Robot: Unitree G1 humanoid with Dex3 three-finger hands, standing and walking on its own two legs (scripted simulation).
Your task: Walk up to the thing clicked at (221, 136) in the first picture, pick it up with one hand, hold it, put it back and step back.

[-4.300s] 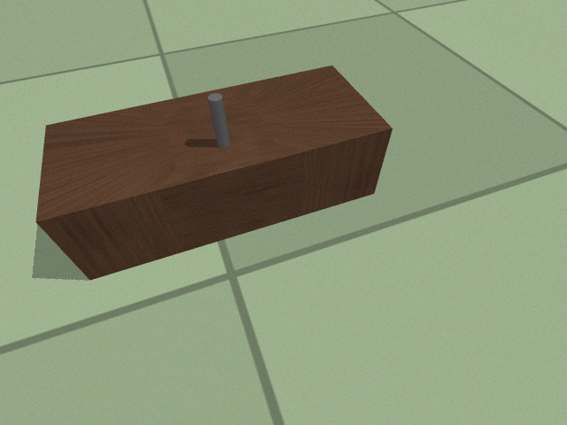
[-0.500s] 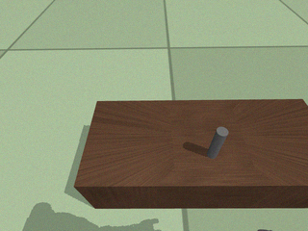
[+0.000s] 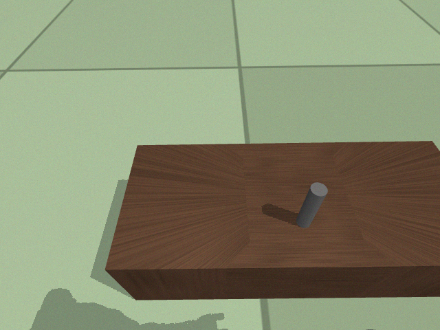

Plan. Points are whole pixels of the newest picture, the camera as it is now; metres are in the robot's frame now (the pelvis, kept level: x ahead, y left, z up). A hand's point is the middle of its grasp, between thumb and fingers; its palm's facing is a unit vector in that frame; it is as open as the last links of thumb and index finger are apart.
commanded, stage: stand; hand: right
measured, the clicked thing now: (310, 206) +0.51 -0.28 -0.29
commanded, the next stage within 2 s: none
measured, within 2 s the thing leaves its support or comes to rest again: neither
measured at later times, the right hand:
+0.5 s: hand out of the picture +0.09 -0.25 -0.15, palm faces -0.01 +0.94 -0.34, open 7.4 cm
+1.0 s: hand out of the picture +0.09 -0.25 -0.15, palm faces -0.03 +0.94 -0.34, open 7.4 cm
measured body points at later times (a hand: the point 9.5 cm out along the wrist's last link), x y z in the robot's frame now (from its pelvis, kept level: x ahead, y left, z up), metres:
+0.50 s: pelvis +0.00 +0.00 +0.00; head +0.01 +0.00 +0.45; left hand +0.08 +0.30 -0.13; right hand +0.09 -0.30 -0.13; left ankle +0.03 +0.12 -0.75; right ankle -0.02 -0.15 -0.75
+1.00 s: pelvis +0.01 +0.00 +0.00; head +0.02 +0.00 +0.45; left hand +0.07 +0.30 -0.13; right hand +0.09 -0.30 -0.13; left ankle +0.03 +0.12 -0.75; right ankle -0.02 -0.15 -0.75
